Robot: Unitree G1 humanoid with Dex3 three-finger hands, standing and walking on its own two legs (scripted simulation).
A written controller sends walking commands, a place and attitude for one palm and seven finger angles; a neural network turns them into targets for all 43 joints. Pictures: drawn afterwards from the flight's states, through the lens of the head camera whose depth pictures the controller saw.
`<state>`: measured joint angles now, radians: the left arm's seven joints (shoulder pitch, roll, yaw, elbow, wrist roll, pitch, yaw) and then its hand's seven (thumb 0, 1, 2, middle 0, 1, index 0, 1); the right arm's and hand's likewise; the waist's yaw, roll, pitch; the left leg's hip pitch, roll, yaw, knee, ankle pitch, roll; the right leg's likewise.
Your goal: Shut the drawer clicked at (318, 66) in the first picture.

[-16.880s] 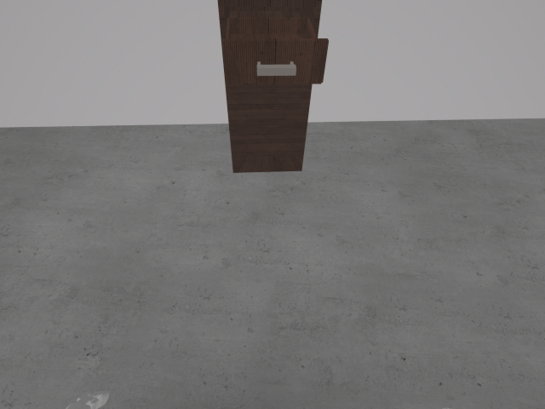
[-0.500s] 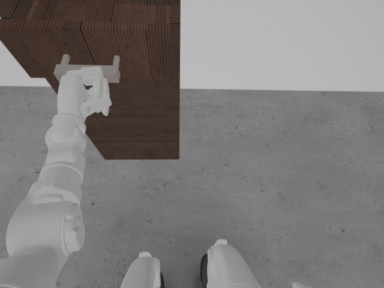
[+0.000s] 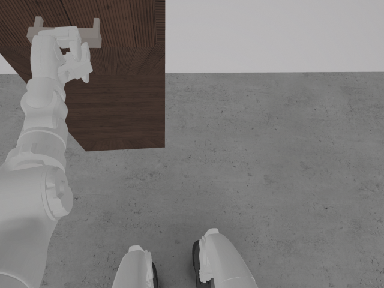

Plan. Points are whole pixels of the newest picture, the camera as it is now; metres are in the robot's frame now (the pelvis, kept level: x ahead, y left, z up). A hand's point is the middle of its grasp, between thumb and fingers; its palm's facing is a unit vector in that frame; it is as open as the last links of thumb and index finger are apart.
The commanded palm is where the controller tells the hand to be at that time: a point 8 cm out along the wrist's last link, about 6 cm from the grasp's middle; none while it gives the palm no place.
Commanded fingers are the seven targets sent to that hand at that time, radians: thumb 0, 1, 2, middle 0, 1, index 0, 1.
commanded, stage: push the drawer shut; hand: left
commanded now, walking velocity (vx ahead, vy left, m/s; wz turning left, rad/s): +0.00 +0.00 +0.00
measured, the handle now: (67, 29) +0.62 +0.17 +0.07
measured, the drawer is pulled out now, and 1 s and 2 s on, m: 0.02 0.00 0.00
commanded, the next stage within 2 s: pull the fist back off the drawer in 0.54 s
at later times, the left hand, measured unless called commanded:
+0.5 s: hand (78, 50) +0.57 +0.15 +0.07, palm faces -0.03 -1.00 -0.05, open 3.3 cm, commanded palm +0.61 +0.17 +0.08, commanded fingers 0.00 0.90 0.90 -1.40 -1.60 -1.40 -1.60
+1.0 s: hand (80, 50) +0.57 +0.15 +0.07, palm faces -0.03 -1.00 -0.05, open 3.4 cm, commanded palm +0.56 +0.17 +0.08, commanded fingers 0.00 0.90 0.90 -1.40 -1.60 -1.40 -1.60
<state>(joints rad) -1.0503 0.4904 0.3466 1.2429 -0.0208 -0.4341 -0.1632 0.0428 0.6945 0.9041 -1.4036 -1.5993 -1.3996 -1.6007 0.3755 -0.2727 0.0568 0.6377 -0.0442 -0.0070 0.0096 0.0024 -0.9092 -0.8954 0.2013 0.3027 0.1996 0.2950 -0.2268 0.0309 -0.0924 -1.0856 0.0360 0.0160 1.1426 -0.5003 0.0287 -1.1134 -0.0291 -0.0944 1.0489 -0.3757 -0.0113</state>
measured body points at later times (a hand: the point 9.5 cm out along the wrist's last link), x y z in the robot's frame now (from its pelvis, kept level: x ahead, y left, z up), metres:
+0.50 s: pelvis -0.01 +0.01 -0.01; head +0.17 +0.04 +0.40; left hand +0.57 +0.21 +0.08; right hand -0.04 -0.25 -0.10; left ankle +0.01 +0.10 -0.65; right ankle +0.06 -0.12 -0.65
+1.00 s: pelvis -0.01 +0.01 -0.01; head +0.17 +0.04 +0.40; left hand +0.57 +0.20 +0.08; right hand -0.05 -0.25 -0.11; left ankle +0.01 +0.10 -0.65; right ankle +0.06 -0.12 -0.65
